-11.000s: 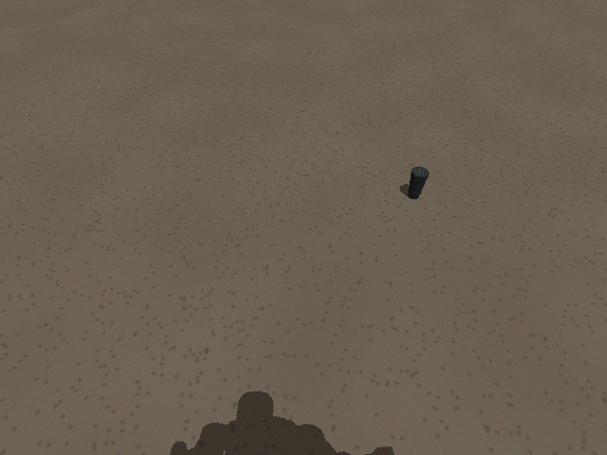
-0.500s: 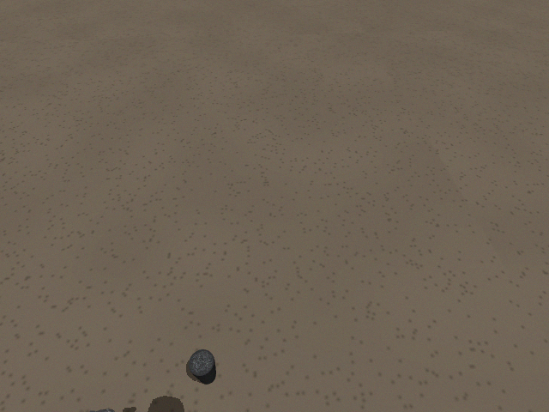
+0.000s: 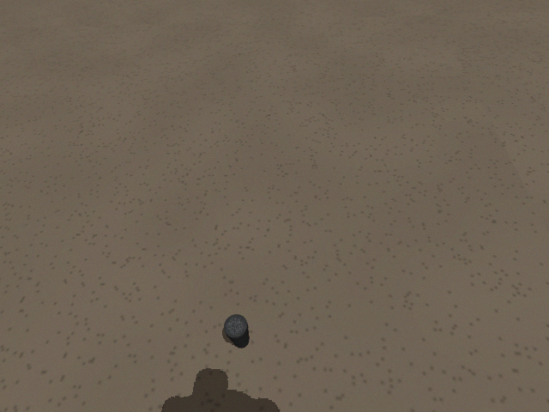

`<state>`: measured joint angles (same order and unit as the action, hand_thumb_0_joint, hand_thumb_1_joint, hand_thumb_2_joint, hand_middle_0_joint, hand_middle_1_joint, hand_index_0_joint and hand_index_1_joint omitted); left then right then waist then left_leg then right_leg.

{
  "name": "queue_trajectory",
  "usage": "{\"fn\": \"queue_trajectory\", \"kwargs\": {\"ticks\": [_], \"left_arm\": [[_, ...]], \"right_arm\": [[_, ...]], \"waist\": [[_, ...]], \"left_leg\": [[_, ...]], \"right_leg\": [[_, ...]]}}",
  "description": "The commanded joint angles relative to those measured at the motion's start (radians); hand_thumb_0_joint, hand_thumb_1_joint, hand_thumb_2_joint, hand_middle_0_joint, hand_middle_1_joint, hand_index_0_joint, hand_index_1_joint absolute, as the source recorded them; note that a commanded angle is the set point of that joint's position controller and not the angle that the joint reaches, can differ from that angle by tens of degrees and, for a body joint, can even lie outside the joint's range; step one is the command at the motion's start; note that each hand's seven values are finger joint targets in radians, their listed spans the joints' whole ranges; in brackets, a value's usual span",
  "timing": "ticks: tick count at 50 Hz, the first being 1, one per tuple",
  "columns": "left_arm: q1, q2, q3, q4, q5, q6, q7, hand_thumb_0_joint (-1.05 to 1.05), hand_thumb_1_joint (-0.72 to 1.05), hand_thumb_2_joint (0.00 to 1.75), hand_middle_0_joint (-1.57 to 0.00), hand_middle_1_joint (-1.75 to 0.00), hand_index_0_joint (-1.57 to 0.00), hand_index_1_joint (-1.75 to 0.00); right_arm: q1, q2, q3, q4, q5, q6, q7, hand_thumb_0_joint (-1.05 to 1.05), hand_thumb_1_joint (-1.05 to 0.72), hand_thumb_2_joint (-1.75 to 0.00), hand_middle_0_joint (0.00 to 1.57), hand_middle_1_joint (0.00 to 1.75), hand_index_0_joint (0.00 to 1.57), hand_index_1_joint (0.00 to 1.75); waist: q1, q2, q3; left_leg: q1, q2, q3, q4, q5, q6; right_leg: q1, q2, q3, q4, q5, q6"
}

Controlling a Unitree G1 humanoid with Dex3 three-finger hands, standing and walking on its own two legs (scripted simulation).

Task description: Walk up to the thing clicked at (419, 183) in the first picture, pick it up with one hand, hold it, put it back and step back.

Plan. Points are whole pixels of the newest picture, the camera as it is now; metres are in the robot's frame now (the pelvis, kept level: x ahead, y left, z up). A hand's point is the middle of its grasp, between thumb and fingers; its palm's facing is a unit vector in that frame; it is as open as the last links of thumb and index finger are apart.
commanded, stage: walk up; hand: left
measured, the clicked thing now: (238, 333) +0.47 +0.22 -0.70
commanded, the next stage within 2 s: stand in 1.62 s
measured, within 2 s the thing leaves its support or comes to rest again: neither
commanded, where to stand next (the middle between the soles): +0.12 +0.01 m, yaw -2 degrees
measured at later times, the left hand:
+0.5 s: hand (129, 411) +0.16 +0.28 -0.17, palm faces -0.03 -0.93 -0.38, open 7.4 cm
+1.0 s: hand out of the picture +0.07 +0.31 -0.16, palm faces -0.02 -0.92 -0.38, open 7.4 cm
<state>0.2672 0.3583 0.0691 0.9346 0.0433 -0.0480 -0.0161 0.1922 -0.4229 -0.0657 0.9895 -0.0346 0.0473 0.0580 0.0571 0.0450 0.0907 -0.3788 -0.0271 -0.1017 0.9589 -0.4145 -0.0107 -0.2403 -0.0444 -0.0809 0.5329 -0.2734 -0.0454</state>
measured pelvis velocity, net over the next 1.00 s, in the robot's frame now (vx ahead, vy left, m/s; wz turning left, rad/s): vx -0.01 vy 0.03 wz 0.01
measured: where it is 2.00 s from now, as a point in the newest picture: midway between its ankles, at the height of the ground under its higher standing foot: outside the picture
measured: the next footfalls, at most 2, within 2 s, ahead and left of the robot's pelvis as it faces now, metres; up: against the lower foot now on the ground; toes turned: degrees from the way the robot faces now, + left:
left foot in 0.14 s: +0.06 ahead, +0.15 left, +0.00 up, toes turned +3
right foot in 0.50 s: +0.18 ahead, -0.09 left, +0.00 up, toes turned +0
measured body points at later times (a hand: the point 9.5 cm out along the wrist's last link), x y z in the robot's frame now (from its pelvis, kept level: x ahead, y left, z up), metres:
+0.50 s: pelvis +0.05 +0.02 -0.02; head +0.10 +0.02 +0.42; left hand +0.16 +0.33 -0.14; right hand +0.13 -0.30 -0.14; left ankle +0.02 +0.15 -0.74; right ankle +0.15 -0.09 -0.74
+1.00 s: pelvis -0.01 +0.03 -0.01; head +0.02 +0.04 +0.44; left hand +0.08 +0.35 -0.13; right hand +0.03 -0.29 -0.12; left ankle -0.02 +0.12 -0.74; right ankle +0.02 -0.10 -0.68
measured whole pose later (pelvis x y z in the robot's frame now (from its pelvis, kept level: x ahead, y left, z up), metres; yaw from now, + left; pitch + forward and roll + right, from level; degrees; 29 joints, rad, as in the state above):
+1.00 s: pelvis -0.01 +0.03 -0.01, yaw +0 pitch -2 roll -1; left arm 0.19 0.40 0.06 0.94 0.01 0.02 0.00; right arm 0.25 -0.39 -0.05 0.93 -0.06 0.03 0.03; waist -0.04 -0.01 0.10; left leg -0.23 -0.01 0.03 0.62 -0.37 0.06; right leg -0.49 0.06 0.07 1.00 -0.43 -0.01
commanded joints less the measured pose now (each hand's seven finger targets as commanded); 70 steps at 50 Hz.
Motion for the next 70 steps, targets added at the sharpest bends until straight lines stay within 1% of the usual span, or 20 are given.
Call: {"fn": "queue_trajectory", "kwargs": {"ticks": [1, 6, 8, 9, 16, 18, 24, 26, 27, 32, 36, 40, 43, 45, 47, 54, 61, 63, 64, 70], "left_arm": [[0.014, 0.318, 0.09, -0.101, -0.002, -0.013, -0.005, 0.0, 0.9, 0.9, -0.2, -0.3, -0.2, -0.3], [-0.054, 0.244, 0.056, -0.161, 0.003, 0.031, -0.027, 0.0, 0.9, 0.9, -0.2, -0.3, -0.2, -0.3], [-0.03, 0.179, 0.031, -0.19, -0.009, 0.039, -0.021, 0.0, 0.9, 0.9, -0.2, -0.3, -0.2, -0.3], [-0.067, 0.254, 0.039, -0.175, -0.012, 0.031, -0.011, 0.0, 0.9, 0.9, -0.2, -0.3, -0.2, -0.3], [0.021, 0.215, 0.033, -0.076, -0.058, 0.054, 0.0, 0.0, 0.9, 0.9, -0.2, -0.3, -0.2, -0.3], [-0.012, 0.208, 0.028, -0.085, -0.073, 0.064, 0.024, 0.0, 0.9, 0.9, -0.2, -0.3, -0.2, -0.3], [-0.049, 0.241, 0.038, -0.095, -0.034, 0.054, 0.025, 0.0, 0.9, 0.9, -0.2, -0.3, -0.2, -0.3], [-0.064, 0.326, 0.06, -0.141, -0.028, 0.051, 0.031, 0.0, 0.9, 0.9, -0.2, -0.3, -0.2, -0.3], [-0.073, 0.341, 0.058, -0.158, -0.023, 0.05, 0.037, 0.0, 0.9, 0.9, -0.2, -0.3, -0.2, -0.3], [-0.212, 0.235, 0.042, -0.217, -0.009, 0.082, 0.055, 0.0, 0.9, 0.9, -0.2, -0.3, -0.2, -0.3], [-0.165, 0.243, 0.051, -0.189, 0.005, 0.078, 0.049, 0.0, 0.9, 0.9, -0.2, -0.3, -0.2, -0.3], [-0.196, 0.302, 0.056, -0.16, -0.022, 0.086, 0.041, 0.0, 0.9, 0.9, -0.2, -0.3, -0.2, -0.3], [-0.299, 0.276, 0.067, -0.159, -0.028, 0.062, 0.064, 0.0, 0.9, 0.9, -0.2, -0.3, -0.2, -0.3], [-0.188, 0.236, 0.061, -0.102, -0.045, 0.058, 0.057, 0.0, 0.9, 0.9, -0.2, -0.3, -0.2, -0.3], [-0.097, 0.236, 0.047, -0.08, -0.039, 0.039, 0.035, 0.0, 0.9, 0.9, -0.2, -0.3, -0.2, -0.3], [-0.185, 0.265, 0.036, -0.129, -0.013, -0.014, -0.006, 0.0, 0.9, 0.9, -0.2, -0.3, -0.2, -0.3], [0.191, 0.28, 0.05, -0.026, -0.037, -0.053, 0.021, 0.0, 0.9, 0.9, -0.2, -0.3, -0.2, -0.3], [0.291, 0.464, 0.094, -0.038, -0.024, -0.065, 0.06, 0.0, 0.9, 0.9, -0.2, -0.3, -0.2, -0.3], [0.215, 0.478, 0.085, -0.062, -0.032, -0.059, 0.068, 0.0, 0.9, 0.9, -0.2, -0.3, -0.2, -0.3], [0.064, 0.331, 0.039, -0.116, -0.037, -0.067, 0.089, 0.0, 0.9, 0.9, -0.2, -0.3, -0.2, -0.3]], "right_arm": [[-0.034, -0.183, -0.052, -0.115, 0.006, -0.073, -0.001, 0.0, -0.9, -0.9, 0.2, 0.3, 0.2, 0.3], [0.279, -0.191, -0.086, -0.032, 0.005, -0.11, -0.038, 0.0, -0.9, -0.9, 0.2, 0.3, 0.2, 0.3], [0.244, -0.33, -0.102, -0.113, -0.021, -0.127, -0.063, 0.0, -0.9, -0.9, 0.2, 0.3, 0.2, 0.3], [0.173, -0.367, -0.106, -0.133, 0.014, -0.13, -0.061, 0.0, -0.9, -0.9, 0.2, 0.3, 0.2, 0.3], [-0.013, -0.21, -0.031, -0.178, 0.019, -0.122, -0.087, 0.0, -0.9, -0.9, 0.2, 0.3, 0.2, 0.3], [-0.027, -0.202, -0.03, -0.188, 0.019, -0.079, -0.09, 0.0, -0.9, -0.9, 0.2, 0.3, 0.2, 0.3], [0.004, -0.182, -0.028, -0.208, 0.062, -0.019, -0.091, 0.0, -0.9, -0.9, 0.2, 0.3, 0.2, 0.3], [0.092, -0.103, -0.002, -0.205, 0.08, -0.015, -0.101, 0.0, -0.9, -0.9, 0.2, 0.3, 0.2, 0.3], [0.073, -0.145, -0.025, -0.196, 0.068, 0.0, -0.119, 0.0, -0.9, -0.9, 0.2, 0.3, 0.2, 0.3], [0.087, -0.176, -0.027, -0.167, 0.061, -0.001, -0.118, 0.0, -0.9, -0.9, 0.2, 0.3, 0.2, 0.3], [0.075, -0.173, -0.019, -0.142, 0.032, -0.023, -0.098, 0.0, -0.9, -0.9, 0.2, 0.3, 0.2, 0.3], [0.156, -0.169, -0.038, -0.079, 0.0, -0.014, -0.062, 0.0, -0.9, -0.9, 0.2, 0.3, 0.2, 0.3], [-0.041, -0.328, -0.078, -0.161, -0.018, -0.01, -0.04, 0.0, -0.9, -0.9, 0.2, 0.3, 0.2, 0.3], [-0.141, -0.206, -0.039, -0.183, -0.024, -0.04, -0.058, 0.0, -0.9, -0.9, 0.2, 0.3, 0.2, 0.3], [-0.052, -0.21, -0.046, -0.165, -0.021, -0.064, -0.062, 0.0, -0.9, -0.9, 0.2, 0.3, 0.2, 0.3], [0.189, -0.267, -0.082, -0.15, -0.005, -0.094, -0.033, 0.0, -0.9, -0.9, 0.2, 0.3, 0.2, 0.3], [0.076, -0.198, -0.049, -0.241, -0.005, -0.061, -0.008, 0.0, -0.9, -0.9, 0.2, 0.3, 0.2, 0.3], [0.089, -0.129, -0.03, -0.301, -0.007, -0.041, 0.0, 0.0, -0.9, -0.9, 0.2, 0.3, 0.2, 0.3], [0.054, -0.217, -0.06, -0.292, -0.019, -0.02, -0.012, 0.0, -0.9, -0.9, 0.2, 0.3, 0.2, 0.3], [0.168, -0.163, -0.068, -0.2, 0.007, 0.005, -0.01, 0.0, -0.9, -0.9, 0.2, 0.3, 0.2, 0.3]], "waist": [[0.0, -0.254, -0.021], [-0.166, -0.038, -0.107], [-0.145, 0.126, -0.034], [-0.143, 0.065, 0.063], [-0.025, 0.154, 0.078], [-0.037, 0.226, 0.061], [-0.034, 0.02, -0.128], [-0.035, -0.318, -0.247], [-0.018, -0.307, -0.262], [-0.046, -0.207, -0.226], [-0.01, -0.244, -0.243], [-0.07, -0.225, -0.121], [-0.129, 0.226, 0.051], [-0.032, -0.006, 0.044], [-0.053, 0.052, -0.06], [-0.179, 0.053, 0.031], [0.0, 0.025, -0.096], [0.026, -0.238, -0.115], [0.009, -0.083, -0.024], [-0.083, -0.147, 0.05]], "left_leg": [[-0.081, 0.02, 0.099, -0.217, -0.056, -0.009], [0.511, 0.005, 0.161, -0.548, 0.136, 0.039], [0.423, 0.411, -0.568, -0.774, -0.464, 0.197], [0.267, 0.483, -0.593, -0.83, -0.452, 0.281], [0.032, 0.261, 0.068, -0.529, 0.978, 0.196], [0.072, 0.225, 0.091, -0.49, 1.037, 0.187], [0.126, 0.155, 0.081, -0.175, 0.634, 0.104], [-0.06, -0.053, 0.102, 0.19, -0.215, 0.033], [-0.035, -0.042, 0.01, 0.325, -0.313, 0.028], [-0.056, -0.055, 0.0, 0.366, -0.144, 0.004], [-0.067, -0.002, 0.086, -0.057, -0.17, -0.002], [0.222, 0.005, 0.12, -0.394, -0.009, 0.059], [-0.156, 0.422, -0.492, -0.787, -0.335, 0.322], [-0.073, 0.267, -0.227, -0.642, 0.111, 0.219], [0.114, 0.211, -0.145, -0.659, -0.147, 0.17], [0.503, 0.339, -0.303, -0.709, -0.134, 0.249], [0.071, 0.145, 0.063, -0.334, 0.185, 0.156], [-0.313, -0.023, 0.05, 0.096, -0.155, 0.051], [-0.317, 0.062, -0.072, 0.169, -0.164, 0.044], [-0.082, 0.07, -0.066, 0.143, 0.07, -0.002]], "right_leg": [[0.128, -0.191, 0.286, -0.328, -0.324, -0.141], [-0.286, -0.077, 0.065, 0.08, -0.369, -0.081], [-0.605, 0.058, 0.137, 0.524, -0.289, 0.004], [-0.559, -0.027, 0.243, 0.53, -0.224, -0.004], [-0.168, 0.039, 0.162, 0.439, -0.086, 0.049], [-0.167, 0.061, 0.105, 0.39, -0.073, 0.054], [0.053, 0.039, 0.071, -0.035, 0.328, 0.013], [0.213, -0.29, 0.474, -0.058, 0.957, -0.191], [0.134, -0.356, 0.566, -0.062, 0.941, -0.292], [0.029, -0.183, 0.297, -0.019, 0.552, -0.201], [0.128, -0.187, 0.353, -0.099, -0.084, -0.183], [-0.206, -0.197, 0.374, -0.14, -0.245, -0.069], [-0.29, 0.102, 0.169, 0.511, -0.329, 0.044], [-0.269, 0.131, 0.269, 0.645, -0.192, 0.026], [-0.276, 0.089, 0.172, 0.51, -0.135, 0.029], [-0.51, 0.048, 0.17, 0.284, -0.195, 0.048], [0.24, 0.067, 0.034, -0.135, 0.047, 0.039], [0.369, -0.353, 0.756, -0.305, -0.167, -0.093], [0.207, -0.435, 0.814, -0.317, -0.251, -0.194], [-0.097, -0.206, 0.24, -0.143, 0.56, -0.115]]}}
